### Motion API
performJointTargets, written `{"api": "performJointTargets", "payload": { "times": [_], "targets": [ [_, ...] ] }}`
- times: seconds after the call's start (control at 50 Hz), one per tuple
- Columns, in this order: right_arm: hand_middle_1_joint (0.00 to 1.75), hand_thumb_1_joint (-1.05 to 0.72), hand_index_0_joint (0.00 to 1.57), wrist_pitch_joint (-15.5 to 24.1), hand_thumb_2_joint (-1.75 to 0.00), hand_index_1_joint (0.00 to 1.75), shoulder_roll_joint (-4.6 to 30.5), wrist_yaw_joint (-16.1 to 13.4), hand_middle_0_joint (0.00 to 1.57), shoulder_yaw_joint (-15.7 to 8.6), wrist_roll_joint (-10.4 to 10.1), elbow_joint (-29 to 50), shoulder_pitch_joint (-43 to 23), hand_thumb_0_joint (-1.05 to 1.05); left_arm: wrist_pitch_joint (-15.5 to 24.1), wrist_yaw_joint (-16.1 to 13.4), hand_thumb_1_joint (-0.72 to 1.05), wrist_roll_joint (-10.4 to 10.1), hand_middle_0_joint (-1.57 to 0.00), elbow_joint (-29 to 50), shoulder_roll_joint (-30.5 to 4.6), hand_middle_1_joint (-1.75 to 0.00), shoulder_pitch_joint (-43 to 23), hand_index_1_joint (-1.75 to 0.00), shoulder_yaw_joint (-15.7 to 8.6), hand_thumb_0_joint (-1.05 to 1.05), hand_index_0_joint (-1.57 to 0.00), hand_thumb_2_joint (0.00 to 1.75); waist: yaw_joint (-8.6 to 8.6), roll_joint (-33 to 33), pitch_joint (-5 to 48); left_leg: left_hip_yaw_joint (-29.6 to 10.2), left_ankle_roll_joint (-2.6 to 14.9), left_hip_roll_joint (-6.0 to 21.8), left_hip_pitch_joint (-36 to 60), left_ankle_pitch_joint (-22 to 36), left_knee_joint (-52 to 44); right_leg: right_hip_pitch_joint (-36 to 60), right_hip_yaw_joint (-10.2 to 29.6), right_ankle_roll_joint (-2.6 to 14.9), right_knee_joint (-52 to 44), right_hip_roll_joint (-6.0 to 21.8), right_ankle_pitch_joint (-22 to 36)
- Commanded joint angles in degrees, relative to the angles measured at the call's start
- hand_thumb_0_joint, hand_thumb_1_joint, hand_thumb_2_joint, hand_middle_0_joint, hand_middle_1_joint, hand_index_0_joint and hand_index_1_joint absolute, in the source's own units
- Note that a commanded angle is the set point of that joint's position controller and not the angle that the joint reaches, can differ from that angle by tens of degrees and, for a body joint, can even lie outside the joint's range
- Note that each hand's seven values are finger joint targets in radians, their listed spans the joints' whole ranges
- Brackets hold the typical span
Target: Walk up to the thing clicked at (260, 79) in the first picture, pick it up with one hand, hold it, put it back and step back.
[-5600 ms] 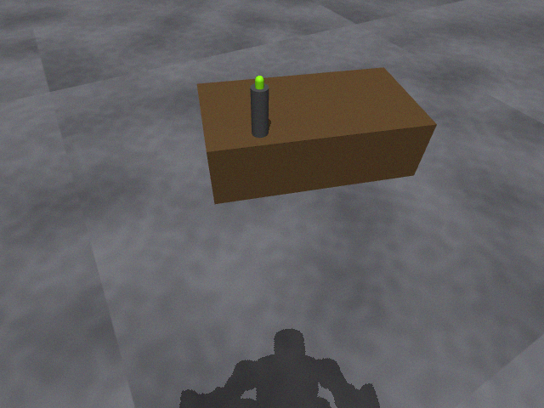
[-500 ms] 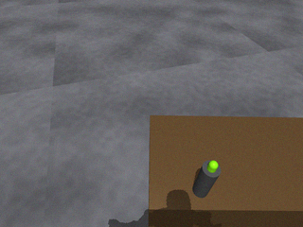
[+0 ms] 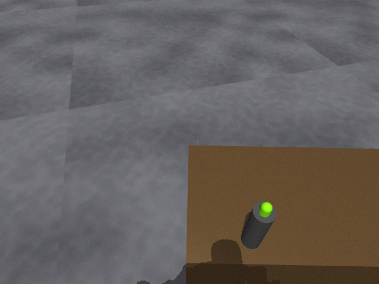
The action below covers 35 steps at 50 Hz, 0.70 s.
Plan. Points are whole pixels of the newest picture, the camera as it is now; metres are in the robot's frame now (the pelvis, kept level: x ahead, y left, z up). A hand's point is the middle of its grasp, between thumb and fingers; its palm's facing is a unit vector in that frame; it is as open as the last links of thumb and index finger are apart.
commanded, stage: stand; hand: right
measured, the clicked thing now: (258, 224) +0.41 -0.24 -0.32
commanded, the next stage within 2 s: go down in 1.80 s
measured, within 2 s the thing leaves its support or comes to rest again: neither
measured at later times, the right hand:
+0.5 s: hand out of the picture +0.06 -0.26 -0.16, palm faces -0.04 +0.94 -0.33, open 7.4 cm
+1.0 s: hand out of the picture +0.06 -0.27 -0.16, palm faces -0.04 +0.94 -0.33, open 7.4 cm
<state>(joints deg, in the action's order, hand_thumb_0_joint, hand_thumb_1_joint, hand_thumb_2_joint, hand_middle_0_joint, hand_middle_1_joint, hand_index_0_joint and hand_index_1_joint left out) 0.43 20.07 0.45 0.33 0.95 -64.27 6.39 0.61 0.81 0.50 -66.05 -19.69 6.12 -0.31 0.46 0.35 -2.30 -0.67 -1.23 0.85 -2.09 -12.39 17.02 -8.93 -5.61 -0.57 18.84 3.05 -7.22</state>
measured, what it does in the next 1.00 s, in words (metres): stands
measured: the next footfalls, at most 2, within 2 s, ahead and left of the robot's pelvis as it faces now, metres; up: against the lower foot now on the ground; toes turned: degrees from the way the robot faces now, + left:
none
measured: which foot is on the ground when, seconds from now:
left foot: down 0.00-1.00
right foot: down 0.00-1.00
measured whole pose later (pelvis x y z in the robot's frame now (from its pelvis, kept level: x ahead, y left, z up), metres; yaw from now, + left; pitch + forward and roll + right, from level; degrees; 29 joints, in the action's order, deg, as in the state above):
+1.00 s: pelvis +0.00 -0.02 +0.00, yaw +0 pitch -2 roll +0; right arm 0.3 20.3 0.4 0.6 1.1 -64.0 8.3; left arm 0.7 1.0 0.4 -65.5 -19.9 6.1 -0.4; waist 0.3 0.7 -2.4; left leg -0.7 -2.6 2.5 -2.6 -12.9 17.5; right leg -9.7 -5.8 0.8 19.5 1.4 -7.8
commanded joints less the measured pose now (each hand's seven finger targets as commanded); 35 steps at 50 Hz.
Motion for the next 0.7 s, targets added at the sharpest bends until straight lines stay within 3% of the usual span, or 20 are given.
{"api": "performJointTargets", "payload": {
  "times": [0.0,0.14,0.2,0.44,0.68],
  "targets": [
    [0.3,-0.9,0.2,0.89,-0.9,0.3,12.18,-0.83,0.2,-2.42,-0.26,3.16,-1.72,0.0,1.22,-1.06,0.9,0.07,-0.2,3.62,-12.83,-0.3,-3.09,-0.3,-1.95,0.0,-0.2,0.9,-0.24,-0.33,2.95,-4.24,1.82,6.66,-5.32,6.64,-3.12,4.53,6.98,1.29,-2.48,6.1,4.8],
    [0.3,-0.9,0.2,0.9,-0.9,0.3,12.24,-0.77,0.2,-2.3,-0.31,3.12,-1.33,0.0,1.22,-1.0,0.9,-0.05,-0.2,3.63,-12.87,-0.3,-2.78,-0.3,-2.0,0.0,-0.2,0.9,-0.1,-0.03,2.96,-4.3,1.82,6.82,-6.11,5.85,-3.19,5.56,7.23,1.35,-2.37,6.01,4.71],
    [0.3,-0.9,0.2,0.82,-0.9,0.3,12.09,-0.74,0.2,-2.34,-0.21,3.22,-1.23,0.0,1.23,-0.97,0.9,-0.03,-0.2,3.63,-13.26,-0.3,-2.68,-0.3,-2.1,0.0,-0.2,0.9,-0.03,-0.74,2.47,-4.12,1.79,6.74,-5.74,4.82,-3.05,4.32,7.18,1.36,-2.76,5.75,1.56],
    [0.3,-0.9,0.2,0.86,-0.9,0.3,12.04,-0.84,0.2,-2.11,-0.19,3.2,-0.34,0.0,1.17,-0.93,0.9,-0.02,-0.2,3.86,-13.13,-0.3,-2.95,-0.3,-2.18,0.0,-0.2,0.9,0.0,0.12,2.76,-4.22,1.63,6.98,-6.53,5.55,-3.27,5.26,7.36,1.51,-2.09,5.81,4.38],
    [0.3,-0.9,0.2,0.85,-0.9,0.3,12.29,-0.91,0.2,-2.22,-0.15,3.06,0.18,0.0,1.1,-0.9,0.9,-0.02,-0.2,3.99,-13.24,-0.3,-3.08,-0.3,-2.23,0.0,-0.2,0.9,-0.09,-0.55,2.78,-3.8,1.58,7.04,-5.94,4.16,-3.16,4.3,7.95,1.77,-2.68,5.72,1.84]
  ]
}}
